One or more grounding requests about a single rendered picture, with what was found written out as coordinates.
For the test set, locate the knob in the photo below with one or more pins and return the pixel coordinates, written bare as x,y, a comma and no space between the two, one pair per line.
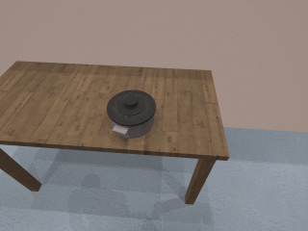
130,101

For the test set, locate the table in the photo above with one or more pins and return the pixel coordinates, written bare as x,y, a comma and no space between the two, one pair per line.
64,106

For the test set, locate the pot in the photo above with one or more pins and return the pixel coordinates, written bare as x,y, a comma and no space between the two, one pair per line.
132,132

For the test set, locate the lid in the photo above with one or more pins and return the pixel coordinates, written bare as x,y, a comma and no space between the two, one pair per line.
129,117

